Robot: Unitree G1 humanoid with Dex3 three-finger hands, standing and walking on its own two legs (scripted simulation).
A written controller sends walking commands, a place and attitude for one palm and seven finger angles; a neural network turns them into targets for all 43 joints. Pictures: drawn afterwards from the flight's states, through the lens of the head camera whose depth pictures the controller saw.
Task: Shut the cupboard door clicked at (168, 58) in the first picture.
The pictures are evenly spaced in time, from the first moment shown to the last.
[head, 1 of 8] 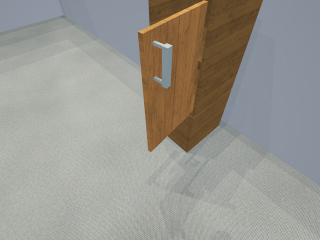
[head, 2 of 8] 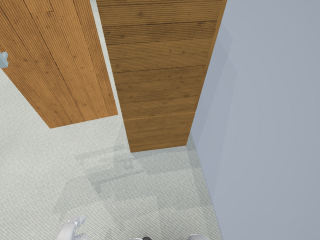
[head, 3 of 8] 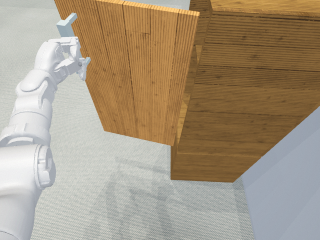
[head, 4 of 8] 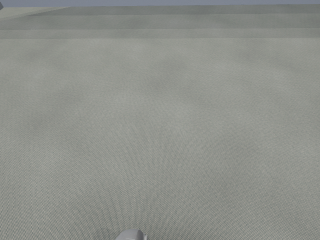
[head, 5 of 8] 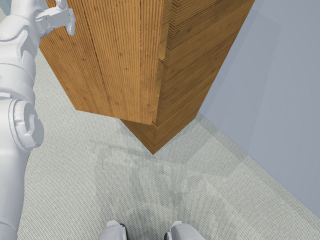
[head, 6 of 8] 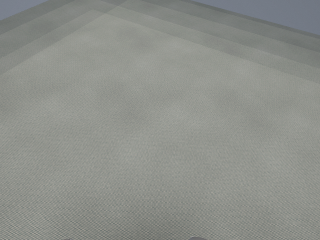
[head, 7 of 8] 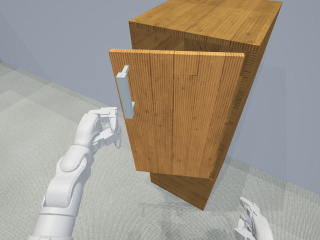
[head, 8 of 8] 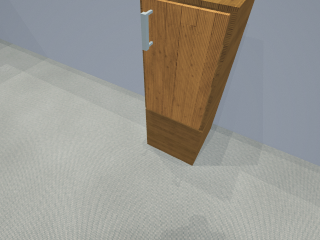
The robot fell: no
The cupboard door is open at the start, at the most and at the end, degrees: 97 97 0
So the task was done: yes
